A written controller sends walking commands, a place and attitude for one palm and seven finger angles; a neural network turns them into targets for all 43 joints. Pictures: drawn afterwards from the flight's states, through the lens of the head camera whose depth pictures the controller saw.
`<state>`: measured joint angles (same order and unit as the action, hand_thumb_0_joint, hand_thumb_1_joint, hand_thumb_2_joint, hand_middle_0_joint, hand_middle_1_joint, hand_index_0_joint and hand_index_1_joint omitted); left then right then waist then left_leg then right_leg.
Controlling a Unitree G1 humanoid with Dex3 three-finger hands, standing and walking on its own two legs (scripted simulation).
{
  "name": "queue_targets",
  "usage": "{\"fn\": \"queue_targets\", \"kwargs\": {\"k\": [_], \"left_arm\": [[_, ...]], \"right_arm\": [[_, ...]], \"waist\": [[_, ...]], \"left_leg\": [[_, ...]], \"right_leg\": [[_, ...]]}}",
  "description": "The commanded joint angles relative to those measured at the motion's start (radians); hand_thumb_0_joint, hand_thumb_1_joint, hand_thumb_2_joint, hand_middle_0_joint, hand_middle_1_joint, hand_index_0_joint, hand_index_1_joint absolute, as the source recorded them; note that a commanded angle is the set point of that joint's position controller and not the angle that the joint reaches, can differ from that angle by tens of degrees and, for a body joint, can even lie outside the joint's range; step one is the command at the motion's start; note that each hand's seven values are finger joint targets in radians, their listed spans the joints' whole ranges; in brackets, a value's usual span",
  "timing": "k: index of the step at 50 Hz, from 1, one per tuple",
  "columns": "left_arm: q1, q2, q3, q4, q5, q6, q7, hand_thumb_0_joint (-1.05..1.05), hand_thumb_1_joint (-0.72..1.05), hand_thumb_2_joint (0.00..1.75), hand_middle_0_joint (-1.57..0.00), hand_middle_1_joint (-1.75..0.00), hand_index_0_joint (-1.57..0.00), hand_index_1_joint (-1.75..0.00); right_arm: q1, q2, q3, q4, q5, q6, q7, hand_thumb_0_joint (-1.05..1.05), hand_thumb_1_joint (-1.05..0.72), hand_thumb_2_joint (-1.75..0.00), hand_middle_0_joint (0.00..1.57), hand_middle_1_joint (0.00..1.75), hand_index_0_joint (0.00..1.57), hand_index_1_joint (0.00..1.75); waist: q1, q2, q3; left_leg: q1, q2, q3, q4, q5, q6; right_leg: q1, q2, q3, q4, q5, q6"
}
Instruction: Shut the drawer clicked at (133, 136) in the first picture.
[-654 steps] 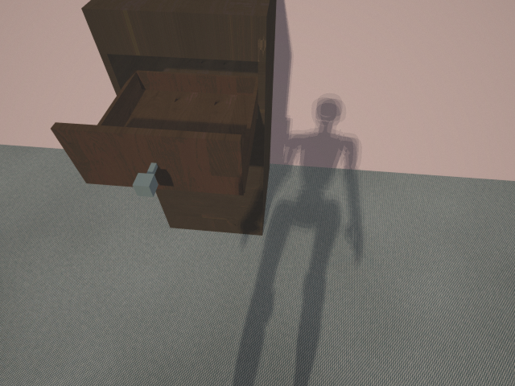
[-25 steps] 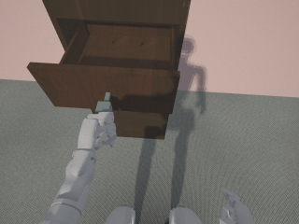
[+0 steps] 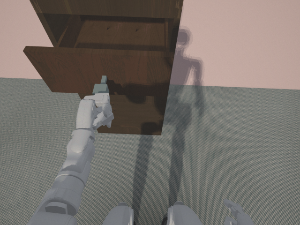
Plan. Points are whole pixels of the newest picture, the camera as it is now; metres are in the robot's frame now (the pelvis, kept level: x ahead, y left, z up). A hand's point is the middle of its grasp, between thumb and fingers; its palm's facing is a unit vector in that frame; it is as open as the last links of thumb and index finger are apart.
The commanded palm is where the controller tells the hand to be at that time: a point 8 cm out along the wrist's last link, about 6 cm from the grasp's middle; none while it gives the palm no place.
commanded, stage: push the drawer shut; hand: left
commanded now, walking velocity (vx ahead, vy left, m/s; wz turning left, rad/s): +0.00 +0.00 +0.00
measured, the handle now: (102, 87) +0.48 +0.14 +0.05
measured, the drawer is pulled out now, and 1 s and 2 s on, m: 0.17 0.05 0.00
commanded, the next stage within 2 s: pull the fist back off the drawer in 1.68 s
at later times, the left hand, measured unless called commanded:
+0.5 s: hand (112, 96) +0.45 +0.11 +0.05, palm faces -0.03 -1.00 -0.04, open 3.1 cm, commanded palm +0.45 +0.16 +0.06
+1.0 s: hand (115, 79) +0.51 +0.11 +0.05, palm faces -0.03 -1.00 -0.05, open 3.2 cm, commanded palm +0.52 +0.15 +0.06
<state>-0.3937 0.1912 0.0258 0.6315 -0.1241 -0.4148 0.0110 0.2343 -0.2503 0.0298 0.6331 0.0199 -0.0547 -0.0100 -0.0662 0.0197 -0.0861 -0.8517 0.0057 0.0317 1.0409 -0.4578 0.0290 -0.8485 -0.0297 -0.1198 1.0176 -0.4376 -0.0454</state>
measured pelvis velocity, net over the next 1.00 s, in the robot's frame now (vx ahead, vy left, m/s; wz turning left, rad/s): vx -0.01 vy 0.01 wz -0.03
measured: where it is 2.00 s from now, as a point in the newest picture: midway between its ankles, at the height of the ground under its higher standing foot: outside the picture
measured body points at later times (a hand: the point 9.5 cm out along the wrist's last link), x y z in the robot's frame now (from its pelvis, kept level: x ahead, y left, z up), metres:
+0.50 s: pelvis +0.00 +0.00 +0.00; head +0.10 +0.00 +0.44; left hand +0.44 +0.16 +0.05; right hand +0.05 -0.26 -0.12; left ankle +0.03 +0.10 -0.67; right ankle +0.03 -0.10 -0.67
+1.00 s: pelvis -0.01 +0.01 -0.01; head +0.13 +0.02 +0.42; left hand +0.51 +0.16 +0.05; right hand -0.01 -0.25 -0.13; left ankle +0.03 +0.10 -0.67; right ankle +0.03 -0.10 -0.67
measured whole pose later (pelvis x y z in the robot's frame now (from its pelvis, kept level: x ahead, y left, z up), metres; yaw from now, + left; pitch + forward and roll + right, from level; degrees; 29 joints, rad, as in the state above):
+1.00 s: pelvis -0.01 +0.01 -0.01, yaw -2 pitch +22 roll -2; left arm -0.93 0.35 0.26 1.20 -0.04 -0.49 -0.01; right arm 0.37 -0.27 0.04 0.66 -0.03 -0.02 0.02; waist -0.20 0.03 -0.11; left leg -1.03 0.03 0.04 1.11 -0.46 0.04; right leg -1.02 -0.01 -0.11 1.05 -0.42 -0.04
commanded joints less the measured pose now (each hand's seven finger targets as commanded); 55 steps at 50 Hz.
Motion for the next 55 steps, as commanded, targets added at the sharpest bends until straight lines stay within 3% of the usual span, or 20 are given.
{"fn": "queue_targets", "kwargs": {"k": [1, 2, 5, 8, 12, 14, 17, 23, 25, 27, 29, 33, 34, 35, 36, 37, 41, 48, 51, 55], "left_arm": [[-0.524, 0.127, 0.088, -0.183, -0.006, -0.081, 0.013, 0.00, 0.90, 0.90, -1.40, -1.60, -1.40, -1.60], [-0.539, 0.100, 0.071, -0.187, -0.005, -0.087, 0.009, 0.00, 0.90, 0.90, -1.40, -1.60, -1.40, -1.60], [-0.589, 0.101, 0.078, -0.143, -0.004, -0.096, 0.009, 0.00, 0.90, 0.90, -1.40, -1.60, -1.40, -1.60], [-0.613, 0.150, 0.123, -0.081, 0.003, -0.107, 0.009, 0.00, 0.90, 0.90, -1.40, -1.60, -1.40, -1.60], [-0.646, 0.185, 0.157, -0.042, 0.010, -0.124, 0.002, 0.00, 0.90, 0.90, -1.40, -1.60, -1.40, -1.60], [-0.698, 0.183, 0.151, -0.023, 0.007, -0.130, -0.005, 0.00, 0.90, 0.90, -1.40, -1.60, -1.40, -1.60], [-0.723, 0.213, 0.180, 0.011, 0.006, -0.139, -0.015, 0.00, 0.90, 0.90, -1.40, -1.60, -1.40, -1.60], [-0.837, 0.209, 0.177, 0.056, 0.008, -0.159, -0.023, 0.00, 0.90, 0.90, -1.40, -1.60, -1.40, -1.60], [-0.850, 0.227, 0.196, 0.102, 0.011, -0.161, -0.022, 0.00, 0.90, 0.90, -1.40, -1.60, -1.40, -1.60], [-0.903, 0.204, 0.166, 0.125, 0.019, -0.168, -0.025, 0.00, 0.90, 0.90, -1.40, -1.60, -1.40, -1.60], [-0.922, 0.259, 0.209, 0.163, 0.023, -0.171, -0.019, 0.00, 0.90, 0.90, -1.40, -1.60, -1.40, -1.60], [-0.991, 0.298, 0.225, 0.189, 0.035, -0.177, -0.019, 0.00, 0.90, 0.90, -1.40, -1.60, -1.40, -1.60], [-0.990, 0.280, 0.212, 0.214, 0.038, -0.172, -0.021, 0.00, 0.90, 0.90, -1.40, -1.60, -1.40, -1.60], [-1.019, 0.312, 0.234, 0.203, 0.037, -0.175, -0.019, 0.00, 0.90, 0.90, -1.40, -1.60, -1.40, -1.60], [-1.025, 0.317, 0.234, 0.211, 0.040, -0.176, -0.020, 0.00, 0.90, 0.90, -1.40, -1.60, -1.40, -1.60], [-1.027, 0.301, 0.227, 0.233, 0.043, -0.170, -0.021, 0.00, 0.90, 0.90, -1.40, -1.60, -1.40, -1.60], [-1.080, 0.355, 0.260, 0.274, 0.047, -0.160, -0.017, 0.00, 0.90, 0.90, -1.40, -1.60, -1.40, -1.60], [-1.176, 0.354, 0.252, 0.297, 0.071, -0.153, -0.006, 0.00, 0.90, 0.90, -1.40, -1.60, -1.40, -1.60], [-1.203, 0.361, 0.257, 0.338, 0.082, -0.146, 0.005, 0.00, 0.90, 0.90, -1.40, -1.60, -1.40, -1.60], [-1.244, 0.406, 0.279, 0.352, 0.102, -0.139, 0.018, 0.00, 0.90, 0.90, -1.40, -1.60, -1.40, -1.60]], "right_arm": [[0.071, -0.148, -0.059, -0.093, 0.000, -0.035, -0.007, 0.00, -0.90, -0.90, 0.20, 0.30, 0.20, 0.30], [0.072, -0.143, -0.060, -0.092, 0.000, -0.034, -0.004, 0.00, -0.90, -0.90, 0.20, 0.30, 0.20, 0.30], [0.082, -0.142, -0.063, -0.082, -0.002, -0.028, 0.000, 0.00, -0.90, -0.90, 0.20, 0.30, 0.20, 0.30], [0.095, -0.146, -0.063, -0.078, -0.004, -0.021, 0.000, 0.00, -0.90, -0.90, 0.20, 0.30, 0.20, 0.30], [0.117, -0.147, -0.063, -0.071, -0.009, -0.015, 0.003, 0.00, -0.90, -0.90, 0.20, 0.30, 0.20, 0.30], [0.124, -0.146, -0.062, -0.067, -0.009, -0.011, 0.002, 0.00, -0.90, -0.90, 0.20, 0.30, 0.20, 0.30], [0.140, -0.150, -0.063, -0.066, -0.011, -0.010, 0.003, 0.00, -0.90, -0.90, 0.20, 0.30, 0.20, 0.30], [0.168, -0.151, -0.064, -0.054, -0.017, -0.009, 0.007, 0.00, -0.90, -0.90, 0.20, 0.30, 0.20, 0.30], [0.177, -0.155, -0.064, -0.048, -0.020, -0.007, 0.008, 0.00, -0.90, -0.90, 0.20, 0.30, 0.20, 0.30], [0.186, -0.155, -0.061, -0.044, -0.021, -0.007, 0.010, 0.00, -0.90, -0.90, 0.20, 0.30, 0.20, 0.30], [0.196, -0.164, -0.061, -0.041, -0.023, -0.005, 0.010, 0.00, -0.90, -0.90, 0.20, 0.30, 0.20, 0.30], [0.214, -0.170, -0.056, -0.042, -0.028, -0.004, 0.009, 0.00, -0.90, -0.90, 0.20, 0.30, 0.20, 0.30], [0.216, -0.167, -0.055, -0.043, -0.028, -0.003, 0.010, 0.00, -0.90, -0.90, 0.20, 0.30, 0.20, 0.30], [0.223, -0.173, -0.057, -0.040, -0.031, -0.004, 0.008, 0.00, -0.90, -0.90, 0.20, 0.30, 0.20, 0.30], [0.227, -0.173, -0.055, -0.041, -0.032, -0.004, 0.008, 0.00, -0.90, -0.90, 0.20, 0.30, 0.20, 0.30], [0.236, -0.175, -0.054, -0.040, -0.034, -0.002, 0.010, 0.00, -0.90, -0.90, 0.20, 0.30, 0.20, 0.30], [0.255, -0.183, -0.051, -0.037, -0.038, 0.000, 0.010, 0.00, -0.90, -0.90, 0.20, 0.30, 0.20, 0.30], [0.291, -0.192, -0.053, -0.028, -0.052, 0.010, 0.020, 0.00, -0.90, -0.90, 0.20, 0.30, 0.20, 0.30], [0.312, -0.197, -0.053, -0.019, -0.059, 0.016, 0.023, 0.00, -0.90, -0.90, 0.20, 0.30, 0.20, 0.30], [0.332, -0.203, -0.052, -0.016, -0.064, 0.025, 0.027, 0.00, -0.90, -0.90, 0.20, 0.30, 0.20, 0.30]], "waist": [[-0.065, -0.010, -0.409], [-0.068, 0.018, -0.424], [-0.078, 0.003, -0.414], [-0.077, -0.032, -0.389], [-0.072, 0.004, -0.425], [-0.088, -0.013, -0.415], [-0.084, 0.023, -0.434], [-0.103, 0.051, -0.460], [-0.105, 0.030, -0.443], [-0.128, 0.042, -0.426], [-0.126, 0.004, -0.415], [-0.140, 0.025, -0.444], [-0.144, 0.035, -0.442], [-0.152, 0.023, -0.456], [-0.144, 0.069, -0.466], [-0.154, 0.055, -0.478], [-0.170, 0.049, -0.455], [-0.192, 0.125, -0.516], [-0.212, 0.082, -0.499], [-0.218, 0.104, -0.516]], "left_leg": [[0.191, -0.005, -0.066, -0.149, 0.150, -0.004], [0.206, -0.006, -0.062, -0.147, 0.170, -0.005], [0.188, -0.007, -0.057, -0.142, 0.150, -0.004], [0.139, -0.009, -0.049, -0.143, 0.121, 0.000], [0.153, -0.011, -0.045, -0.139, 0.151, -0.001], [0.142, -0.011, -0.046, -0.140, 0.137, 0.001], [0.157, -0.010, -0.048, -0.140, 0.145, -0.001], [0.184, -0.007, -0.055, -0.135, 0.154, -0.001], [0.161, -0.007, -0.055, -0.130, 0.140, 0.000], [0.174, -0.006, -0.063, -0.131, 0.128, 0.002], [0.125, -0.007, -0.062, -0.126, 0.084, 0.005], [0.112, -0.008, -0.064, -0.118, 0.075, 0.008], [0.106, -0.010, -0.061, -0.116, 0.072, 0.008], [0.105, -0.007, -0.064, -0.111, 0.072, 0.010], [0.123, -0.009, -0.067, -0.111, 0.087, 0.008], [0.130, -0.008, -0.070, -0.108, 0.099, 0.008], [0.090, -0.007, -0.074, -0.100, 0.073, 0.012], [0.159, 0.003, -0.100, -0.083, 0.140, 0.004], [0.142, 0.007, -0.109, -0.078, 0.144, 0.008], [0.127, 0.008, -0.110, -0.068, 0.146, 0.008]], "right_leg": [[0.198, 0.025, 0.114, -0.160, 0.154, 0.027], [0.197, 0.026, 0.114, -0.157, 0.177, 0.027], [0.191, 0.026, 0.119, -0.166, 0.164, 0.030], [0.210, 0.027, 0.134, -0.177, 0.140, 0.032], [0.222, 0.031, 0.135, -0.166, 0.180, 0.029], [0.216, 0.031, 0.136, -0.171, 0.169, 0.032], [0.204, 0.035, 0.135, -0.163, 0.173, 0.028], [0.164, 0.040, 0.126, -0.153, 0.173, 0.028], [0.159, 0.043, 0.128, -0.156, 0.157, 0.028], [0.119, 0.047, 0.121, -0.154, 0.141, 0.028], [0.124, 0.047, 0.129, -0.160, 0.098, 0.030], [0.119, 0.050, 0.133, -0.150, 0.091, 0.030], [0.115, 0.050, 0.135, -0.152, 0.088, 0.030], [0.113, 0.050, 0.135, -0.151, 0.088, 0.031], [0.102, 0.051, 0.133, -0.143, 0.096, 0.027], [0.093, 0.053, 0.127, -0.141, 0.108, 0.029], [0.077, 0.057, 0.130, -0.142, 0.081, 0.030], [0.000, 0.060, 0.107, -0.114, 0.114, 0.026], [-0.011, 0.062, 0.103, -0.113, 0.118, 0.028], [-0.017, 0.063, 0.105, -0.110, 0.114, 0.028]]}}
